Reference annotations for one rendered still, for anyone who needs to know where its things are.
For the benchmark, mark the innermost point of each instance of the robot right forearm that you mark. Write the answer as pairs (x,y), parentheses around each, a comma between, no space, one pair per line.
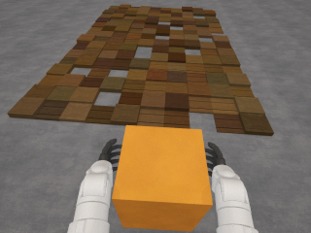
(232,202)

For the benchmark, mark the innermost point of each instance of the right robot hand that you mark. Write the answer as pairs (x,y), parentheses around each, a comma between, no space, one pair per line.
(216,158)

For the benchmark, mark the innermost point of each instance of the carton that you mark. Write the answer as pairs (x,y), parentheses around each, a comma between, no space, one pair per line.
(162,181)

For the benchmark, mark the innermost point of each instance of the left robot hand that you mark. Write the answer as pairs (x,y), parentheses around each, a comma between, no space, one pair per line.
(107,153)

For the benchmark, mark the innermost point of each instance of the robot left forearm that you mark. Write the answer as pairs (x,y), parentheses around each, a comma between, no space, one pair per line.
(93,203)

